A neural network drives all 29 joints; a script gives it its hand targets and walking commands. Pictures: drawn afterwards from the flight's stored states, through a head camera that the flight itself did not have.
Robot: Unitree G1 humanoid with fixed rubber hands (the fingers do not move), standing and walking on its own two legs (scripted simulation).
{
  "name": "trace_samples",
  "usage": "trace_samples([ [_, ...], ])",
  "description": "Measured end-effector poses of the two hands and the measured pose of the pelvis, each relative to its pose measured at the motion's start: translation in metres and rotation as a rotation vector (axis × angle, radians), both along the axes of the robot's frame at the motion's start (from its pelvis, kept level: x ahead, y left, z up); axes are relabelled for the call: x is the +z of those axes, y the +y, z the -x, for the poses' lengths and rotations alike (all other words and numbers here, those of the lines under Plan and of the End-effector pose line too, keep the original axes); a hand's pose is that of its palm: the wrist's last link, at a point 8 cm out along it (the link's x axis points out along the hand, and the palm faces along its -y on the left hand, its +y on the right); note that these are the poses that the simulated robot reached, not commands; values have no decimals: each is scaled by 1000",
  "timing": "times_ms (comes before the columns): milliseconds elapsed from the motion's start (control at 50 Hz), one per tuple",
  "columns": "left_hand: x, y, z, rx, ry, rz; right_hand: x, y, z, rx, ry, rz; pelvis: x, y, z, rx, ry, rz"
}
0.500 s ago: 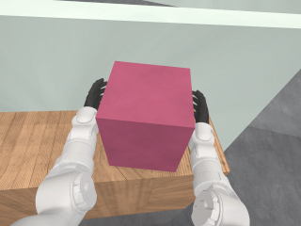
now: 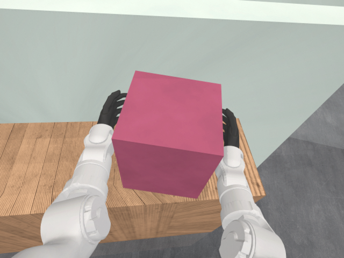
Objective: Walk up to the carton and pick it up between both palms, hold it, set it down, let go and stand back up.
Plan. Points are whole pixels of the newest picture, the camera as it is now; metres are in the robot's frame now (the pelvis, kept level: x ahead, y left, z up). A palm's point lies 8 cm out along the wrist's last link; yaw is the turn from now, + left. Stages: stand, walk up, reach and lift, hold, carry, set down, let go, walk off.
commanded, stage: set down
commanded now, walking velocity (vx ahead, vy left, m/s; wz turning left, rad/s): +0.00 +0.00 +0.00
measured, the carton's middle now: (168, 139) +0.40 -0.01 +0.00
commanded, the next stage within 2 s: none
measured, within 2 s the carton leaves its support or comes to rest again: rests again in 1.14 s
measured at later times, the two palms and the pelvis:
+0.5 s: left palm (108, 123) +0.42 +0.14 +0.04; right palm (228, 143) +0.37 -0.16 +0.03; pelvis +0.00 +0.00 +0.00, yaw +0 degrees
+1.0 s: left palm (105, 127) +0.42 +0.15 +0.03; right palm (224, 145) +0.37 -0.15 +0.02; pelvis +0.00 +0.00 +0.00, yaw +0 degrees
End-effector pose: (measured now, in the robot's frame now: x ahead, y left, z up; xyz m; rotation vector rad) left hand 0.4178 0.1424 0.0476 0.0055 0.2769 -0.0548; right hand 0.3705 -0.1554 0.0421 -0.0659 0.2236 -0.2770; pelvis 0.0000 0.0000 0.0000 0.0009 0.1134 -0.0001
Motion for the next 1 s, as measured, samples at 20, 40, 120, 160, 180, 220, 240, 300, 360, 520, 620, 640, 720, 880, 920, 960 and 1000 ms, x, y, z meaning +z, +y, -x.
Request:
trace_samples([
  [20,-1,0,0,0,0,0,-1,0,0,-1,0,-1,0,0,0,0,3,0],
  [40,-2,0,-1,-1,-1,0,-2,0,0,-2,1,-1,0,0,-1,0,6,0],
  [120,-5,-1,-2,-2,-6,1,-5,-1,-1,-5,-4,-2,0,0,-2,0,17,0],
  [160,-6,-1,-3,-3,-11,2,-6,-1,-2,-6,-9,-3,0,0,-2,0,22,0],
  [180,-6,-1,-3,-3,-13,2,-6,-1,-2,-6,-11,-3,0,0,-3,0,25,0],
  [220,-7,-1,-4,-3,-17,1,-7,-1,-2,-7,-15,-4,0,0,-3,0,27,0],
  [240,-7,-1,-4,-3,-18,1,-7,-1,-2,-7,-16,-4,0,0,-3,0,28,0],
  [300,-7,-1,-4,-3,-19,2,-7,-1,-2,-7,-19,-5,0,0,-3,0,29,0],
  [360,-7,-1,-4,-2,-21,2,-7,-1,-2,-8,-21,-5,0,0,-3,0,29,0],
  [520,-7,-1,-3,-2,-22,3,-7,-1,-2,-8,-24,-6,0,0,-3,0,29,0],
  [620,-8,-1,-3,-1,-22,5,-8,0,-2,-7,-26,-6,0,0,-3,0,29,0],
  [640,-8,-1,-3,-1,-23,5,-8,0,-2,-7,-26,-6,0,0,-3,0,29,0],
  [720,-8,-1,-3,-2,-24,7,-8,0,-2,-7,-27,-6,0,0,-3,0,29,0],
  [880,-8,0,-3,-2,-31,3,-9,-1,-1,-9,-34,-10,0,0,-3,0,29,0],
  [920,-10,1,-3,4,-28,0,-11,-1,-2,-9,-29,-24,0,0,-3,0,31,0],
  [960,-15,4,-1,21,-9,-6,-17,1,-2,1,-4,-45,-1,0,-3,0,41,0],
  [1000,-20,8,0,40,14,-17,-23,5,-3,18,22,-61,-1,1,-4,0,62,1],
])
